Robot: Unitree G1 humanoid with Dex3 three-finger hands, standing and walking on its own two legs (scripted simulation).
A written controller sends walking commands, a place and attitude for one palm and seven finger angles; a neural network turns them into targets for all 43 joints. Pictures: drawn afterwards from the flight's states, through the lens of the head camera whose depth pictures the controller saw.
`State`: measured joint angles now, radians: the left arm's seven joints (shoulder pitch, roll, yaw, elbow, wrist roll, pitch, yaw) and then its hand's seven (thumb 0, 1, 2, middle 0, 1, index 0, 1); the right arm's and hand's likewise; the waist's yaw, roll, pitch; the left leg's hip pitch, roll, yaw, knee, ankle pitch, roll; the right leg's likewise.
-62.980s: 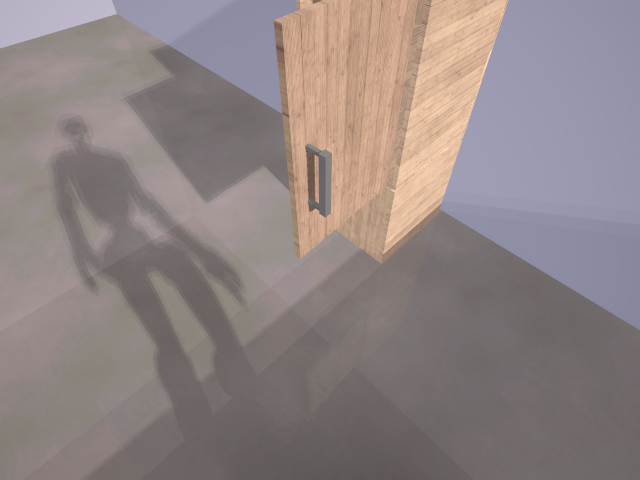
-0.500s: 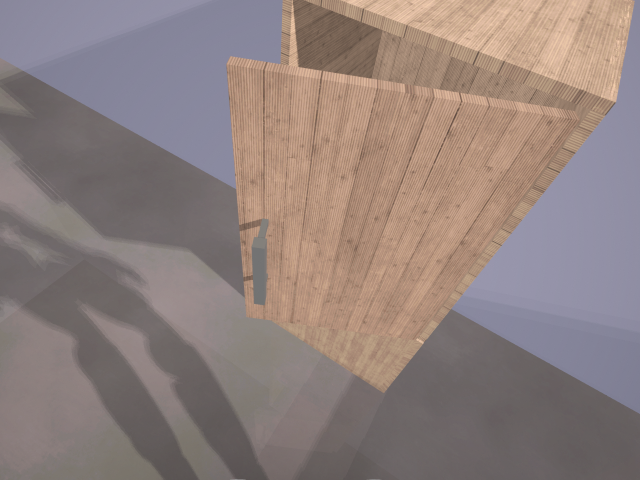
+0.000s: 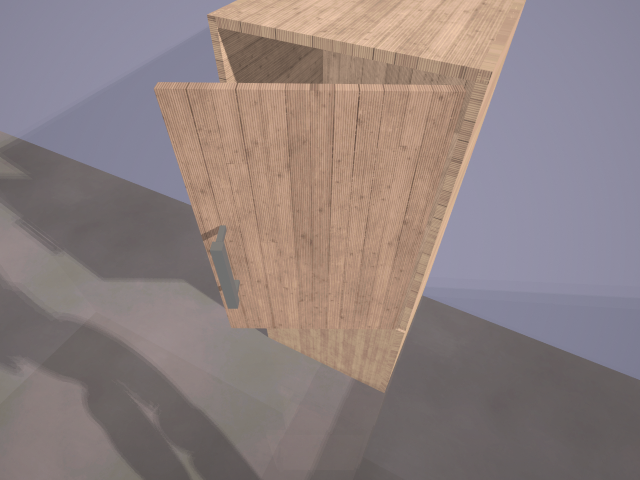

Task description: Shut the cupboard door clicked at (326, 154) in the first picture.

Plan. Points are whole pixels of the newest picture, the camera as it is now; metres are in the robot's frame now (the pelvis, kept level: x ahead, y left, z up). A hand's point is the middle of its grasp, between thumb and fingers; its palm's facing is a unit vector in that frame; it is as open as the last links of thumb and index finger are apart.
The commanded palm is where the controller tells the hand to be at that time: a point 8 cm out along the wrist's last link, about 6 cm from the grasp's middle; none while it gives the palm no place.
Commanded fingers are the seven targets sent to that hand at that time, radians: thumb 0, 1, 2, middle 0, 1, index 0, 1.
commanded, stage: come to a stop and stand still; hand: left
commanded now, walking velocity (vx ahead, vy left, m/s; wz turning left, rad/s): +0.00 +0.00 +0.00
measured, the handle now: (228, 269) +0.48 +0.18 -0.08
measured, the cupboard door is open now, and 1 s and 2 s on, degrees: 26 26 26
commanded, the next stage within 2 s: look again from close up in 0.30 s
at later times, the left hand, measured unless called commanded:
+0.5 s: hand out of the picture -0.04 +0.15 -0.18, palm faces +0.03 -0.99 -0.15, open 7.4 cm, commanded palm none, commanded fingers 0.00 0.90 0.90 -0.20 -0.30 -0.20 -0.30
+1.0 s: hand out of the picture -0.02 +0.23 -0.18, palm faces +0.01 -0.98 -0.20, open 7.4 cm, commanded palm none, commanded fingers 0.00 0.90 0.90 -0.20 -0.30 -0.20 -0.30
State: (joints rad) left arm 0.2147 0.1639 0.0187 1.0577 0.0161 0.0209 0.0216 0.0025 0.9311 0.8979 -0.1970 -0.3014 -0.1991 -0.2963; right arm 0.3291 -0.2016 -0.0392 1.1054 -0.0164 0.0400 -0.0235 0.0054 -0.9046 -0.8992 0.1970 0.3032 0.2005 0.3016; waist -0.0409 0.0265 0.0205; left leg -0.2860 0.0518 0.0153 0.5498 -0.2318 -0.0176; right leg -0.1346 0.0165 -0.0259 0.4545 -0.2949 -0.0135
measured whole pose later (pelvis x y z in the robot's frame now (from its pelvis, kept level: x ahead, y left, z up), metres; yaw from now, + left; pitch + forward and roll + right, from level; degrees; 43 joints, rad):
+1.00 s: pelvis -0.02 +0.04 +0.00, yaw +0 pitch -1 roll -1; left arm 0.32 0.21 -0.01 1.04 0.02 0.00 0.03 0.00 0.91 0.90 -0.19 -0.30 -0.20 -0.30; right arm 0.27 -0.17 0.00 1.04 -0.01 -0.01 -0.01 0.00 -0.91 -0.90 0.20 0.30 0.20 0.30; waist 0.01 -0.04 0.01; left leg -0.29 -0.02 0.04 0.49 -0.19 0.05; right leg -0.18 -0.05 -0.01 0.47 -0.28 0.04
